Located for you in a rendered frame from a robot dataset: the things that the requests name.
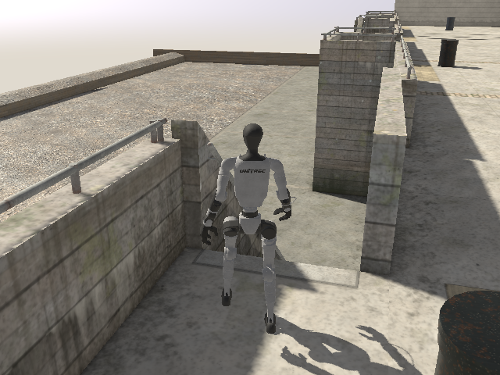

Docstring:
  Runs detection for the robot left foot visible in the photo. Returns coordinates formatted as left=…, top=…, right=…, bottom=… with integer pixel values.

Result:
left=221, top=289, right=232, bottom=306

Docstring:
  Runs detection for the right robot upper arm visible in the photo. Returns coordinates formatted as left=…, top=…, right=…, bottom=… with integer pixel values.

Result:
left=268, top=158, right=289, bottom=200

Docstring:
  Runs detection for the robot torso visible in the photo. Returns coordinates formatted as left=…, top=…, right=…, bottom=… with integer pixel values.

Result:
left=234, top=154, right=270, bottom=234

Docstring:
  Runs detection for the left robot upper arm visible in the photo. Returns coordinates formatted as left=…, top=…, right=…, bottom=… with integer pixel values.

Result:
left=215, top=157, right=236, bottom=202

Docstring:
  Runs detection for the robot right forearm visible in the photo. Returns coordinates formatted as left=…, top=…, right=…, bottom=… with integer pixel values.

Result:
left=280, top=189, right=291, bottom=212

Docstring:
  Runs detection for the robot left forearm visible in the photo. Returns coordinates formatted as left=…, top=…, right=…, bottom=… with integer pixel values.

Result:
left=203, top=190, right=222, bottom=227

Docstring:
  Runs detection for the robot left hand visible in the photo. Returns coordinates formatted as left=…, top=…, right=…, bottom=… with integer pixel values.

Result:
left=200, top=223, right=218, bottom=245

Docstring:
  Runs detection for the robot right hand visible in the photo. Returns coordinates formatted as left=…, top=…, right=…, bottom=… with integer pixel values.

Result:
left=273, top=208, right=291, bottom=221

